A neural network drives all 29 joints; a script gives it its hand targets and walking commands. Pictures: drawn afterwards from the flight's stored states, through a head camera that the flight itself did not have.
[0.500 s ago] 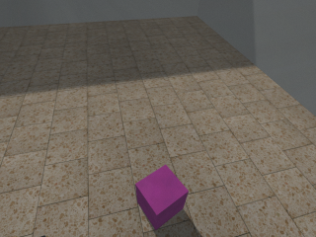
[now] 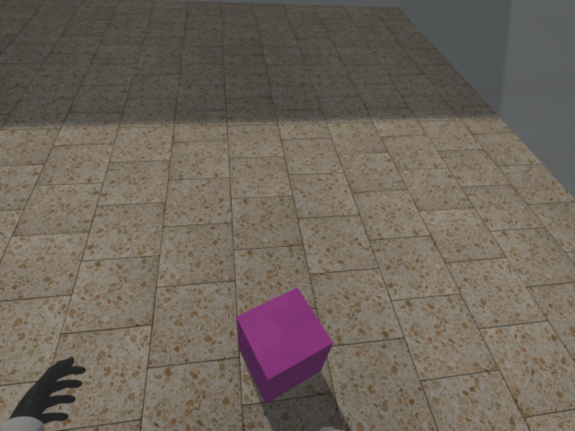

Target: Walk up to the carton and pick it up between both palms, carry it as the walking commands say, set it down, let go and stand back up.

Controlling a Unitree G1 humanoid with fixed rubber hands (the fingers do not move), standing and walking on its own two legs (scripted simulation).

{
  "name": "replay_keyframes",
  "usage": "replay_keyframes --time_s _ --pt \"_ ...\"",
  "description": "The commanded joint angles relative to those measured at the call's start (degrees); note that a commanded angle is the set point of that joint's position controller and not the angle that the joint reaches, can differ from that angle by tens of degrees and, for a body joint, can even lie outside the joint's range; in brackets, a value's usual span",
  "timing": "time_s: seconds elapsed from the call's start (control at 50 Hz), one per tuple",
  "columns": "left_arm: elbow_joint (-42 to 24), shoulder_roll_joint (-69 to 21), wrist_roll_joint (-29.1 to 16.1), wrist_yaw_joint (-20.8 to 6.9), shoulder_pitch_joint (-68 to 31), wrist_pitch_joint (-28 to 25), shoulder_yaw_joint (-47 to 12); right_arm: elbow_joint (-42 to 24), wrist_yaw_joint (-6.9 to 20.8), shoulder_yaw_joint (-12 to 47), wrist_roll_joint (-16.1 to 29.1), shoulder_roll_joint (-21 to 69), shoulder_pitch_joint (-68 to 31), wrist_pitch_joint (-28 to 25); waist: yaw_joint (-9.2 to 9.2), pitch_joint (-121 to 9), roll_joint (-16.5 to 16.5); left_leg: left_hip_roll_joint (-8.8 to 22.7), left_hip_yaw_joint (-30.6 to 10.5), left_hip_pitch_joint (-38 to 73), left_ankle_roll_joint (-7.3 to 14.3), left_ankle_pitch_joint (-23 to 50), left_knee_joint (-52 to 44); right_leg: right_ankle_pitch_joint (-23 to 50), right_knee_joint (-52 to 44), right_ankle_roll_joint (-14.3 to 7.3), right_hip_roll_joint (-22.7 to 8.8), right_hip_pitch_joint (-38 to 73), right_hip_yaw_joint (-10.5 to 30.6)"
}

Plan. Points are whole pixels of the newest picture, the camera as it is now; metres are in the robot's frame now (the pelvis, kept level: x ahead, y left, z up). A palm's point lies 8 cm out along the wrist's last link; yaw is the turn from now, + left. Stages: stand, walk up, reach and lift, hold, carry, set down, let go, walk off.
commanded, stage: walk up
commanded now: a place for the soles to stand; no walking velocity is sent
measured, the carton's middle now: (281, 345) +0.49 -0.04 -0.63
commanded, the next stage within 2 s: none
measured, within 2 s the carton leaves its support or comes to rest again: neither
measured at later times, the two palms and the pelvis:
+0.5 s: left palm out of the picture +0.11 +0.21 -0.13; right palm (574, 347) +0.26 -0.44 -0.02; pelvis +0.06 -0.14 -0.02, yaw +14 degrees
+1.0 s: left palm out of the picture +0.07 +0.10 -0.08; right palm (551, 314) +0.33 -0.49 -0.08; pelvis +0.08 -0.26 -0.01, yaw +26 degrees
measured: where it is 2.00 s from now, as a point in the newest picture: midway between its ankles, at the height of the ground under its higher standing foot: outside the picture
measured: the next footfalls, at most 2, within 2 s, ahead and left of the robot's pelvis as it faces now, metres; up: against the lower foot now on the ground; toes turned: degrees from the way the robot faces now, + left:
right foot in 0.06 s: +0.13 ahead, -0.18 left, +0.00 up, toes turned +3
left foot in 0.30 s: +0.11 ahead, +0.01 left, +0.00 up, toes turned +13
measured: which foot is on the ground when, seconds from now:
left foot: down 0.00-0.08, up 0.10-0.28, down 0.30-0.66, up 0.68-0.86, down 0.88-1.00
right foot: up 0.00-0.04, down 0.06-0.30, up 0.32-0.62, down 0.64-1.00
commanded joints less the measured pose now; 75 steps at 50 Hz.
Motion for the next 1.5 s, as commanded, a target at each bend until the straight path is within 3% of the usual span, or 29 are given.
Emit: replay_keyframes --time_s 0.0,0.04,0.06,0.08,0.1,0.12,0.18,0.26,0.28,0.3,0.32,0.34,0.4,0.56,0.62,0.64,0.66,0.68,0.76,0.84,0.88,0.9,0.92,0.96,1.02,1.1,1.16,1.22,1.48 --pt "-9.9 6.7 -0.1 -0.8 -2.0 0.5 2.2 -10.3 -1.2 -4.9 -1.4 -19.2 -3.3 -0.7 2.24 0.9 15.9 17.4 -18.2 -6.2 16.8 23.7 -3.8 -4.2 -6.3 -0.5 -3.4 -2.1 4.5" --pt "-7.5 8.8 -0.6 -0.3 12.2 -0.1 3.0 -13.5 -1.1 -4.2 -1.7 -19.0 -8.8 -0.3 10.33 -6.7 10.1 7.4 -5.4 -21.5 10.7 20.5 13.4 5.6 -20.4 -2.7 0.4 26.4 1.5" --pt "-6.9 15.7 -0.1 0.5 17.2 -0.6 4.4 -14.0 -0.8 -1.9 -0.9 -11.2 -2.7 -0.1 12.13 -9.0 -11.3 -3.3 3.4 -28.7 5.5 -1.0 30.3 3.7 -31.7 -5.0 -7.9 30.9 10.7" --pt "-10.3 18.6 -1.0 1.1 12.3 -0.8 4.0 -16.1 -1.4 -0.5 0.1 -8.6 -0.4 -0.2 9.6 -10.4 -17.7 -5.5 4.6 -32.6 4.3 -19.9 37.5 9.2 -34.3 -13.2 -18.5 28.2 24.7" --pt "-10.5 15.5 -1.2 0.8 8.8 -0.4 3.2 -15.7 -2.1 -1.2 1.6 -12.1 -0.2 0.3 8.8 -7.8 -10.2 -1.6 4.0 -31.1 5.7 -15.8 41.5 7.4 -35.2 -18.8 -17.2 22.9 25.5" --pt "-12.8 12.6 -1.4 1.2 8.4 0.0 2.3 -15.6 -1.9 -1.1 1.4 -13.4 -0.7 0.9 6.98 -5.5 -4.4 0.0 3.0 -29.4 5.9 -12.3 42.6 9.6 -34.5 -15.9 -16.1 17.7 23.1" --pt "-13.3 10.8 -2.2 1.8 4.7 0.6 1.6 -14.2 -1.2 -1.0 3.0 -14.1 4.7 0.8 3.28 -3.7 -6.8 3.1 7.4 -20.9 4.5 -11.3 34.3 22.5 -28.0 -18.7 -13.3 11.7 8.4" --pt "-14.9 9.0 -1.8 1.4 -2.5 1.2 -0.6 -11.9 -0.9 -0.7 3.0 -13.8 12.5 -0.2 -3.56 -6.2 -3.9 2.1 9.9 2.2 7.0 9.3 6.7 16.1 -16.5 -11.9 -9.1 -2.8 -0.6" --pt "-14.0 4.9 -2.2 1.1 -0.5 1.1 -1.6 -13.2 -1.1 -1.4 2.1 -16.3 12.6 -0.5 -5.03 -6.3 4.6 6.4 -0.8 6.6 8.7 3.9 -2.0 6.8 -8.7 -7.8 -5.0 -8.8 -2.9" --pt "-15.6 4.0 -2.0 1.0 1.0 1.2 -1.8 -16.6 -1.4 -2.4 1.2 -21.9 9.5 -0.7 -4.35 -8.0 19.7 22.0 -29.7 7.3 15.9 0.2 -11.8 -10.4 7.0 -4.2 2.3 -15.4 -3.3" --pt "-15.2 8.0 -0.3 1.5 3.0 2.1 -0.1 -18.9 -1.8 -2.7 1.8 -21.4 5.9 -0.4 -1.3 -8.7 7.6 24.8 -31.4 2.0 17.9 -1.3 -9.8 -7.4 15.2 -3.3 0.1 -14.3 5.8" --pt "-15.2 9.1 -1.1 1.3 2.5 2.5 0.4 -19.6 -1.9 -2.7 1.6 -20.8 4.7 -0.8 -1.82 -6.6 6.9 25.4 -28.1 -1.7 17.3 2.1 -8.3 -8.1 18.6 -2.7 -1.0 -13.2 6.8" --pt "-12.7 9.1 -2.1 0.8 7.7 2.4 0.6 -21.4 -1.8 -1.9 1.2 -18.1 -2.9 -1.4 2.01 -0.5 10.1 19.7 -17.1 -7.7 17.8 11.0 -2.9 -3.5 21.9 -0.6 -1.9 -11.4 5.6" --pt "-13.9 9.8 -4.1 0.5 10.0 1.6 -0.1 -25.2 0.6 -3.3 1.2 -21.5 -4.4 0.2 -0.66 -3.1 24.6 13.5 -8.8 -16.7 15.5 10.0 2.0 -4.1 2.9 -1.6 0.3 1.4 -4.7" --pt "-11.0 10.5 -4.7 1.5 13.6 -0.6 -0.5 -25.3 2.3 -2.0 2.2 -18.5 -7.7 1.5 3.44 -4.6 20.5 7.1 -0.3 -24.4 9.5 10.5 11.5 7.5 -18.3 -4.0 2.3 16.9 -6.1" --pt "-10.9 15.6 -3.7 1.8 13.7 -1.3 0.7 -24.3 2.6 -1.4 3.8 -15.0 -5.8 1.4 3.59 -6.7 7.4 1.4 3.1 -25.8 6.2 8.3 23.5 12.8 -24.9 -6.4 -6.3 18.4 7.6" --pt "-13.1 20.7 -4.7 2.1 9.7 -2.3 0.3 -25.6 2.6 -0.2 4.3 -12.4 -5.9 1.7 4.07 -7.4 -1.8 -2.9 3.9 -26.6 3.6 -13.7 32.9 12.3 -31.5 -13.7 -19.8 10.7 24.9" --pt "-13.7 22.5 -4.2 2.0 5.8 -2.5 1.5 -26.4 1.6 -1.2 4.5 -14.8 -9.9 2.1 5.01 -5.7 -3.8 -1.6 -0.6 -25.2 4.1 -19.4 40.5 7.5 -34.6 -20.2 -22.7 4.1 29.6" --pt "-9.8 15.9 -4.6 3.9 7.3 -3.0 -0.4 -20.7 2.1 -0.6 4.1 -15.0 -7.8 0.7 2.84 -4.1 -2.6 2.1 1.5 -25.8 5.0 -12.9 32.1 34.9 -22.3 -14.5 -17.2 15.4 10.8" --pt "-8.8 13.5 -5.0 4.1 2.0 -2.6 -2.8 -16.2 4.6 0.2 3.6 -12.7 -5.2 1.0 -1.42 -4.1 -6.1 1.3 6.5 -8.9 6.1 1.6 2.3 21.3 -20.2 -8.2 -14.4 7.9 1.9" --pt "-7.8 9.4 -6.0 3.9 4.5 -3.1 -4.8 -15.7 5.3 -1.7 2.9 -17.8 -8.3 1.0 -0.21 -7.2 10.5 10.1 -15.2 -3.1 11.5 13.0 -4.7 10.1 -6.3 -1.9 -6.1 2.5 -5.7" --pt "-6.1 10.2 -6.7 4.0 6.4 -2.5 -4.4 -16.1 5.4 -1.3 3.9 -18.1 -13.1 0.9 1.48 -6.9 9.4 13.2 -19.0 -12.1 16.6 11.8 -5.1 -3.0 -11.0 -1.7 -1.4 8.8 -6.0" --pt "-5.0 9.7 -7.5 4.2 6.0 -2.6 -4.0 -16.0 5.8 -0.7 4.2 -16.7 -14.6 1.0 2.61 -5.1 9.7 12.9 -16.7 -20.6 16.6 10.3 -3.8 0.1 -13.1 -3.1 -1.0 16.6 -3.9" --pt "-3.3 12.3 -6.4 4.1 6.4 -4.1 -4.0 -13.4 5.8 -0.3 4.5 -14.4 -15.2 1.1 2.82 -6.9 6.1 5.4 -4.7 -16.1 8.7 11.5 1.9 6.0 -26.1 -4.7 -7.0 17.3 0.2" --pt "-1.5 15.8 -5.5 4.4 3.4 -5.1 -3.6 -10.8 6.4 0.2 4.3 -13.2 -13.2 2.1 0.6 -4.7 3.1 1.3 1.2 -8.5 5.6 11.4 6.4 7.8 -30.8 -8.3 -13.6 9.6 3.0" --pt "0.5 13.4 -5.7 3.9 1.4 -5.1 -4.9 -7.1 6.7 -0.4 3.8 -13.3 -13.7 2.2 0.05 -3.2 -1.0 2.2 0.3 -6.4 6.0 19.1 3.3 9.2 -30.8 -6.0 -12.3 8.5 -3.8" --pt "1.4 13.7 -5.9 3.8 2.1 -4.8 -4.7 -4.3 6.6 -0.2 3.6 -13.2 -14.4 2.0 0.94 -5.0 2.3 2.7 -2.3 -6.0 6.9 21.4 0.1 6.1 -30.6 -5.6 -10.3 12.5 -5.6" --pt "2.3 14.2 -5.9 3.6 1.5 -3.7 -4.0 -3.1 6.8 -0.5 4.1 -14.3 -16.4 2.2 1.49 -2.3 4.0 2.4 -3.9 -10.7 6.7 9.9 -4.7 -7.2 -31.9 -4.6 -8.7 12.7 -5.9" --pt "8.4 11.2 -5.9 3.5 3.7 -4.3 -3.3 1.7 6.3 -0.6 3.8 -14.9 -19.4 2.2 2.24 -3.6 12.0 3.7 -10.0 -16.0 7.6 -1.6 -14.1 0.0 -30.5 -4.7 -3.9 21.0 -7.4"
